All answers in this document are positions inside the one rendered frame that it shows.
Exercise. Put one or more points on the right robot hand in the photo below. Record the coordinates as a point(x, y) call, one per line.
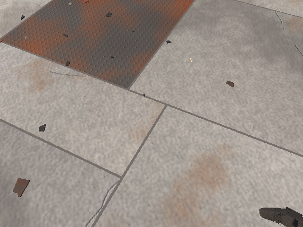
point(288, 217)

